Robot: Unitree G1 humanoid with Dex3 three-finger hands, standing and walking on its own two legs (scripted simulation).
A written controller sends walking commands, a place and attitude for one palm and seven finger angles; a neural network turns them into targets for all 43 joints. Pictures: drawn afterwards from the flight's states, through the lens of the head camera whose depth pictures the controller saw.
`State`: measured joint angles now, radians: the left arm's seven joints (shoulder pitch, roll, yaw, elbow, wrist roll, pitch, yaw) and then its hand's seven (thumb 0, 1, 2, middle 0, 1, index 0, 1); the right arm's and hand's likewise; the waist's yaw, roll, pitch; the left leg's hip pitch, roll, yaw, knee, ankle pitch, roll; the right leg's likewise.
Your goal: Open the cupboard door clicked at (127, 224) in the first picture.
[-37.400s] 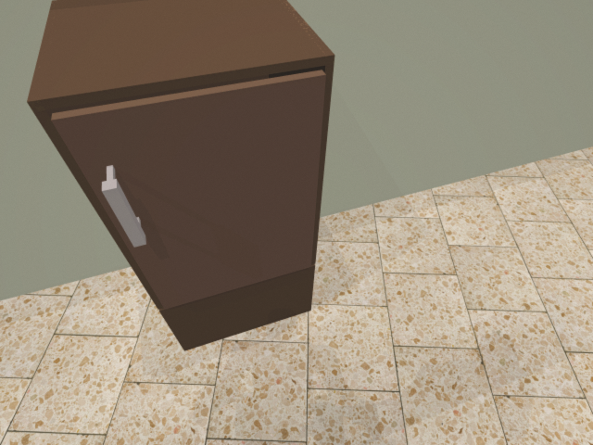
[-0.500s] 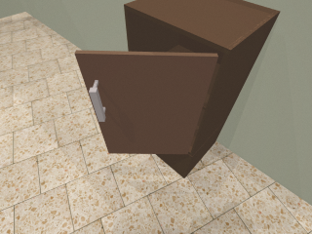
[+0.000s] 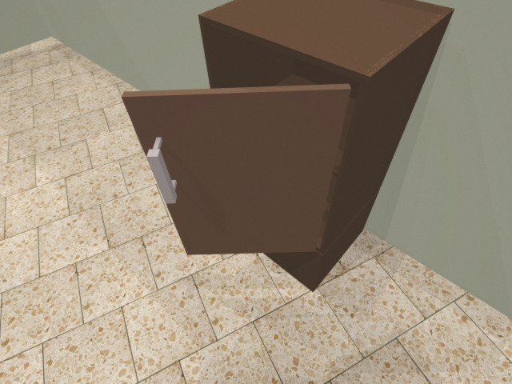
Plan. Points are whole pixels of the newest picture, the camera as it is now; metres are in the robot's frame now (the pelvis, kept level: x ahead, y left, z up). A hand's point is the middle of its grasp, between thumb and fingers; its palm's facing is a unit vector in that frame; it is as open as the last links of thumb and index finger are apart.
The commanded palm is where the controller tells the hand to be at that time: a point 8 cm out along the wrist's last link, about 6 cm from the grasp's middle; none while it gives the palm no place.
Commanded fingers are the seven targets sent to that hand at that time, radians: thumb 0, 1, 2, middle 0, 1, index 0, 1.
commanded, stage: look again from close up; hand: left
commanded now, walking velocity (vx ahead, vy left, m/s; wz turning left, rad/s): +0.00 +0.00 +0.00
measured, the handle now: (164, 171) +0.53 +0.24 -0.01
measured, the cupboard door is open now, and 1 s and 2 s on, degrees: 43 43 43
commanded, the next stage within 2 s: raise the hand with hooked fingers in 0.44 s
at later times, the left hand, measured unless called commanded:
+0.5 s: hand out of the picture +0.01 +0.14 -0.17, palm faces +0.03 -0.98 -0.20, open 7.3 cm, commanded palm none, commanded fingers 0.00 0.90 0.90 -0.20 -0.30 -0.20 -0.30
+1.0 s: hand (164, 381) +0.14 +0.16 -0.07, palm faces +0.10 -0.99 +0.02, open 8.8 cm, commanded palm +0.14 +0.22 -0.05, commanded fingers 0.00 0.34 0.66 -0.24 -0.66 -0.24 -0.66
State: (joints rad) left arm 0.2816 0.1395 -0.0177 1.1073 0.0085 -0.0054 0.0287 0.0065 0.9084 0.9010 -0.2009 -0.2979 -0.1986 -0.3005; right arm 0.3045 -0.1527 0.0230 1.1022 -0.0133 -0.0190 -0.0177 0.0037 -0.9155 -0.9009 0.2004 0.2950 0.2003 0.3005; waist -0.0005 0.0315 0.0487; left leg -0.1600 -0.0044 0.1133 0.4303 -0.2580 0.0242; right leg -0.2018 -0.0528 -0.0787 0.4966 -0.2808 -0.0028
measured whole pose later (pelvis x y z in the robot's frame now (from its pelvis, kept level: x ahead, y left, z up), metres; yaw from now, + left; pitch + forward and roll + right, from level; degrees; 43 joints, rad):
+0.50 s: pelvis +0.01 -0.03 +0.00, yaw +1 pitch -1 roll +1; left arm 0.27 0.15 -0.01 1.12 0.01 -0.02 0.03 0.01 0.92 0.90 -0.20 -0.30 -0.20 -0.30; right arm 0.26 -0.15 0.01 1.14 -0.01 -0.02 -0.03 0.01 -0.92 -0.90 0.20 0.29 0.20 0.30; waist 0.00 0.01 0.05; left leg -0.14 0.04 0.08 0.42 -0.26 -0.03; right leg -0.16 0.00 -0.11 0.46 -0.29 -0.05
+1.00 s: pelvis -0.04 -0.03 -0.07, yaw +1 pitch +11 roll +1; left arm 0.41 0.15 0.16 0.24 -0.24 -0.53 -0.27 0.01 0.57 0.76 -0.23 -0.52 -0.23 -0.52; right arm 0.11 -0.28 -0.08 0.52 0.02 -0.24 -0.03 0.01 -0.91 -0.90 0.20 0.30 0.20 0.30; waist 0.02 -0.05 -0.11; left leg -0.76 0.04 0.02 1.05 -0.48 -0.02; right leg -0.78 -0.03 -0.10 1.06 -0.48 -0.06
